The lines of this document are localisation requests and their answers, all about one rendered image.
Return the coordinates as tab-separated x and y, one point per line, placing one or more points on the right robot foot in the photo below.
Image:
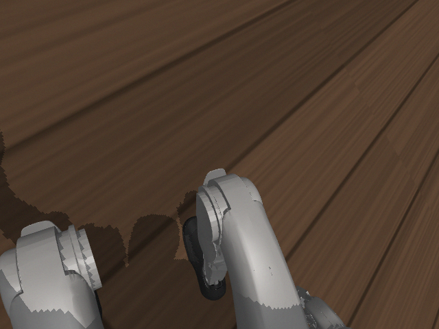
195	256

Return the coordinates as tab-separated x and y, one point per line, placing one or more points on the right robot hand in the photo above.
318	314

